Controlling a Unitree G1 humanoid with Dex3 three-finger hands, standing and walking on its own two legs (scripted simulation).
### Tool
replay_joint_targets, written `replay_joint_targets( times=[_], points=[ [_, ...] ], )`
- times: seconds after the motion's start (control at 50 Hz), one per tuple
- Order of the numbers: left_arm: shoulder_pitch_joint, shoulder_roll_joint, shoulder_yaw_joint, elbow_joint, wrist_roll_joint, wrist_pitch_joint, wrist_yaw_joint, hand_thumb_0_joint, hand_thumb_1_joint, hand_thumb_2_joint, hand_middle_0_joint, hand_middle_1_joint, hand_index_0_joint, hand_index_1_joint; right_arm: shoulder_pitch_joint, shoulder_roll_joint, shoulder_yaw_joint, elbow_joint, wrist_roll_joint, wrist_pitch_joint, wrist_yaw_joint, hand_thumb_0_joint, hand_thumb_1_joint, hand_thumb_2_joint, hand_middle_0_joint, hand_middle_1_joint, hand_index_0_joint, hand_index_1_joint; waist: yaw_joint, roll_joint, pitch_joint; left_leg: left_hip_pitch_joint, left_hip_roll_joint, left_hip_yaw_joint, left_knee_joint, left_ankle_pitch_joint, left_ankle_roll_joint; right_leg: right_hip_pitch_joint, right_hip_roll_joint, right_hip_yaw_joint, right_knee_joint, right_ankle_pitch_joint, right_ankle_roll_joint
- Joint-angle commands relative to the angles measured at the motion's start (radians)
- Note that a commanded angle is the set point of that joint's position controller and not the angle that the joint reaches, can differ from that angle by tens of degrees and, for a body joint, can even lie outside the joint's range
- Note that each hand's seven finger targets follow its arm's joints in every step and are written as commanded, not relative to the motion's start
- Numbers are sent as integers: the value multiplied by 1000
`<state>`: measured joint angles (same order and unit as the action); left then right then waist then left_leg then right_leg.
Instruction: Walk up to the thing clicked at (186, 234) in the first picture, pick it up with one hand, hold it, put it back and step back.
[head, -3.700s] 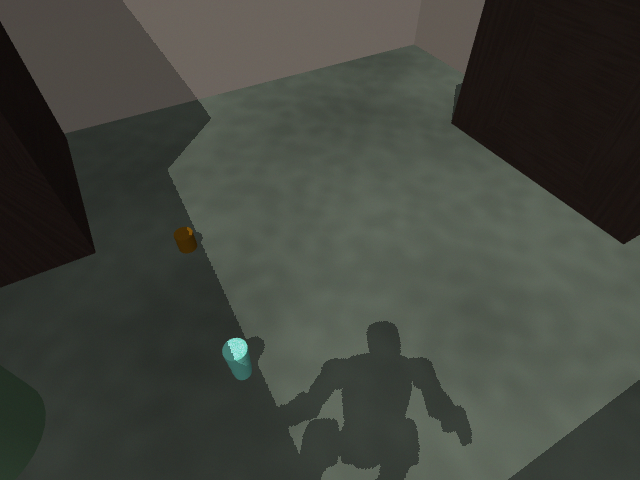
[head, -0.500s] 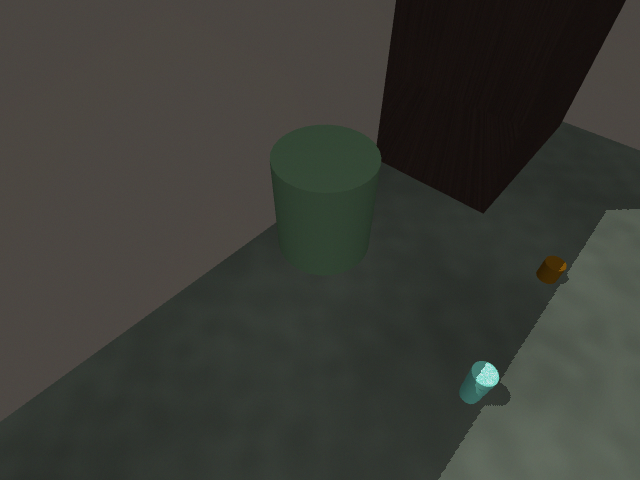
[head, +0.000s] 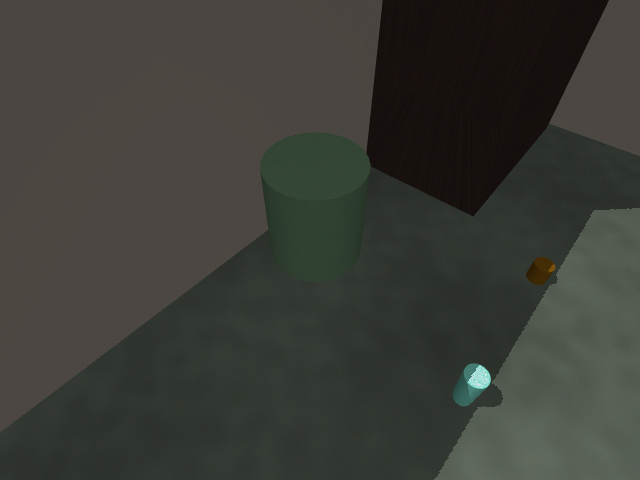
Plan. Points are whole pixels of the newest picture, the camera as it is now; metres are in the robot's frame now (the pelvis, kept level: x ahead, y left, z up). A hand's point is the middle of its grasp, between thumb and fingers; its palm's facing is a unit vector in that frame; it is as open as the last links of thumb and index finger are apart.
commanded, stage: stand
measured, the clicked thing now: (540, 271) +0.98 -0.83 -0.74
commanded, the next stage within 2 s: none
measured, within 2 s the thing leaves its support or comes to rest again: neither
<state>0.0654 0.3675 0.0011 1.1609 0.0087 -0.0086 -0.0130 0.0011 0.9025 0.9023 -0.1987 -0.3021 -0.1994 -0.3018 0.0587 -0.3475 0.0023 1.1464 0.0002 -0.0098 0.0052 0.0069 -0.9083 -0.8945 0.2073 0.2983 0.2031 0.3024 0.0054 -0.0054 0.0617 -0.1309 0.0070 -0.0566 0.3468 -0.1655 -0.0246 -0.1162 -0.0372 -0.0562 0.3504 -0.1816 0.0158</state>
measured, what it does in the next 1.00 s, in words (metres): stands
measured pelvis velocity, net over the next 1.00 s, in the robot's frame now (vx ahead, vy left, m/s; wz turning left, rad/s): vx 0.02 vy -0.01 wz -0.01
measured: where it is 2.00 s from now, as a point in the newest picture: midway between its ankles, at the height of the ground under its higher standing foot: outside the picture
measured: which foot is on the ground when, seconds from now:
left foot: down 0.00-1.00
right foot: down 0.00-1.00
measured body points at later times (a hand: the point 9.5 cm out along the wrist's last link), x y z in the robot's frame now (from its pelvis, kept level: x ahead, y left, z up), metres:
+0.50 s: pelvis +0.00 -0.01 +0.00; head +0.01 -0.01 +0.45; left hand +0.08 +0.30 -0.13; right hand +0.07 -0.31 -0.14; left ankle +0.02 +0.14 -0.75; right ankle +0.01 -0.13 -0.75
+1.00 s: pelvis +0.02 -0.01 +0.00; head +0.03 -0.02 +0.45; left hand +0.10 +0.29 -0.13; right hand +0.10 -0.31 -0.13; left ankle +0.02 +0.14 -0.75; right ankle +0.01 -0.13 -0.75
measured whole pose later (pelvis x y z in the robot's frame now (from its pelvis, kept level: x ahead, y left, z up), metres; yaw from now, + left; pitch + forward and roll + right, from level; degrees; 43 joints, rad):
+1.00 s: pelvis +0.02 -0.01 +0.00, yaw -1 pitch -1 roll +0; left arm 0.08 0.35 0.01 1.15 0.01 0.00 -0.01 0.00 0.90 0.90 -0.20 -0.30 -0.20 -0.30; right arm 0.09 -0.35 0.01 1.14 0.00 -0.01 0.00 0.01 -0.91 -0.89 0.21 0.30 0.20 0.30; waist 0.00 0.01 0.05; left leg -0.11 0.03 -0.05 0.31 -0.17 -0.04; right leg -0.11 -0.02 -0.05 0.33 -0.20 0.00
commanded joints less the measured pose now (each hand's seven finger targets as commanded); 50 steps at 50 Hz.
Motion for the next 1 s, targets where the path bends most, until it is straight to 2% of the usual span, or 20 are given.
replay_joint_targets(
  times=[0.0, 0.06, 0.16, 0.26, 0.36, 0.42, 0.46, 0.48, 0.56, 0.64, 0.98],
  points=[
    [-46, 214, 38, -54, -3, -25, 15, 0, 900, 900, -200, -300, -200, -300, -52, -220, -39, -49, -3, -23, -10, 0, -900, -900, 200, 300, 200, 300, 2, 11, -87, -20, 109, -79, -79, 85, 38, 35, -103, 102, -77, 26, -35],
    [-49, 218, 39, -57, -4, -29, 17, 0, 900, 900, -200, -300, -200, -300, -49, -220, -39, -46, -3, -25, -10, 0, -900, -900, 200, 300, 200, 300, 0, 13, -100, -5, 108, -74, -73, 116, 37, 39, -108, 110, -80, 55, -33],
    [-45, 218, 38, -60, -6, -27, 17, 0, 900, 900, -200, -300, -200, -300, -41, -216, -37, -41, -7, -23, -8, 0, -900, -900, 200, 300, 200, 300, 2, 6, -88, -11, 106, -71, -82, 92, 34, 23, -107, 111, -88, 27, -36],
    [-32, 220, 39, -58, -5, -24, 16, 0, 900, 900, -200, -300, -200, -300, -24, -213, -36, -38, -7, -20, -7, 0, -900, -900, 200, 300, 200, 300, -2, 9, -69, -27, 100, -69, -90, 27, 35, 1, -100, 112, -95, -37, -34],
    [-31, 220, 40, -68, -2, -21, 16, 0, 900, 900, -200, -300, -200, -300, -8, -212, -37, -39, -9, -18, -6, 0, -900, -900, 200, 300, 200, 300, -4, 1, -63, -28, 97, -67, -80, 5, 34, -26, -100, 123, -105, -84, -37],
    [-24, 214, 38, -74, -5, -23, 15, 0, 900, 900, -200, -300, -200, -300, -14, -218, -37, -44, -9, -19, -8, 0, -900, -900, 200, 300, 200, 300, 0, 13, -78, -19, 104, -67, -70, 65, 36, -8, -104, 125, -97, -19, -39],
    [-20, 214, 39, -72, -3, -26, 17, 0, 900, 900, -200, -300, -200, -300, -16, -214, -36, -47, -7, -20, -9, 0, -900, -900, 200, 300, 200, 300, 1, 13, -107, -9, 110, -67, -62, 127, 36, 26, -106, 116, -81, 72, -38],
    [-14, 212, 39, -71, -5, -27, 17, 0, 900, 900, -200, -300, -200, -300, -12, -215, -36, -45, -6, -20, -10, 0, -900, -900, 200, 300, 200, 300, -1, 9, -107, 0, 109, -64, -60, 135, 35, 24, -105, 113, -81, 87, -37],
    [-14, 206, 39, -69, -7, -26, 17, 0, 900, 900, -200, -300, -200, -300, -9, -214, -30, -44, -5, -20, -11, 0, -900, -900, 200, 300, 200, 300, -1, 23, -94, -3, 110, -63, -66, 144, 34, 29, -102, 107, -78, 103, -36],
    [-18, 211, 42, -70, -5, -22, 17, 0, 900, 900, -200, -300, -200, -300, 0, -218, -30, -44, -5, -18, -12, 0, -900, -900, 200, 300, 200, 300, -5, 13, -87, -6, 109, -60, -69, 98, 32, 18, -99, 111, -89, 44, -36],
    [-16, 205, 46, -72, -5, -20, 16, 0, 900, 900, -200, -300, -200, -300, -9, -219, -26, -53, -6, -23, -18, 0, -900, -900, 200, 300, 200, 300, 0, 17, -112, 36, 121, -54, -58, 210, 29, 45, -105, 110, -69, 175, -35]
  ],
)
